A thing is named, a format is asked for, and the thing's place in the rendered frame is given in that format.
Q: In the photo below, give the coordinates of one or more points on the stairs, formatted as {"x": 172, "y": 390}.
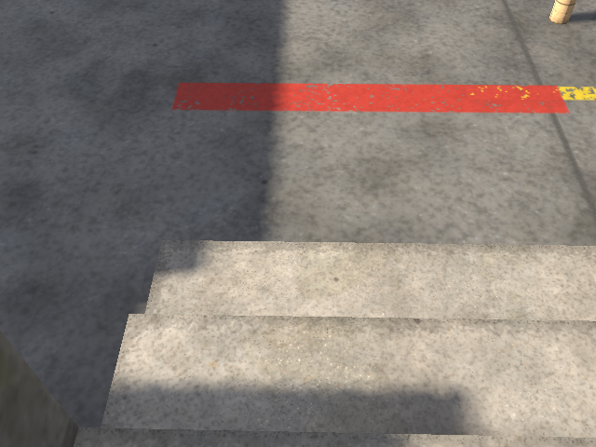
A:
{"x": 345, "y": 337}

